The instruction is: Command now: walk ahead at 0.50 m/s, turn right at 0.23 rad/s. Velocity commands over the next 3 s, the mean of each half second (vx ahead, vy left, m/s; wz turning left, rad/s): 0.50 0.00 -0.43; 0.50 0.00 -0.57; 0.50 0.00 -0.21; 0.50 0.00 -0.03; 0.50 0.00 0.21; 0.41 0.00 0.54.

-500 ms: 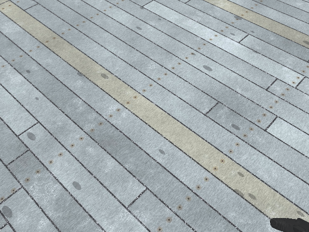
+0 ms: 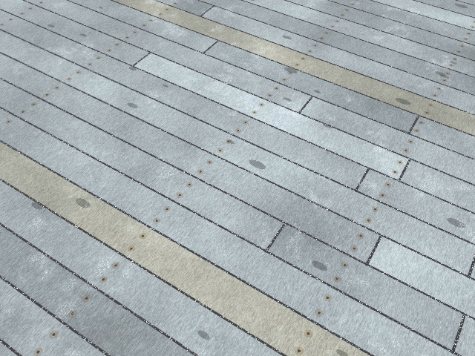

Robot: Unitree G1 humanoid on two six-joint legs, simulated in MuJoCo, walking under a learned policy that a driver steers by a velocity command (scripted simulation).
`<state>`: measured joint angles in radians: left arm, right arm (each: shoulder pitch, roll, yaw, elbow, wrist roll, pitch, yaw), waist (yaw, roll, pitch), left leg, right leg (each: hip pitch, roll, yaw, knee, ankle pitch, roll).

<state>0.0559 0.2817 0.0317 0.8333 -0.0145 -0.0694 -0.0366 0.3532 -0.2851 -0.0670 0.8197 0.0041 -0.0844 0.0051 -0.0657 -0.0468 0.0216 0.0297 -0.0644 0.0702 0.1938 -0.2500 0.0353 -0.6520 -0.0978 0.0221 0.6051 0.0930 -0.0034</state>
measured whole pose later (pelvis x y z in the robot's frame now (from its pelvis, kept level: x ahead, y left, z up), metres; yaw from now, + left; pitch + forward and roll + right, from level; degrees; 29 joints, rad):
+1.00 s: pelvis +0.56 -0.12 +0.00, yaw -34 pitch +1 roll +2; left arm 0.13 0.30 0.07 0.64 -0.02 -0.02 -0.03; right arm 0.32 -0.29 -0.07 0.83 0.00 -0.09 0.00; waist -0.09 -0.04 0.05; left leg 0.02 -0.01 0.18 0.24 -0.28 0.00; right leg -0.68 -0.10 0.04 0.75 -0.02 0.00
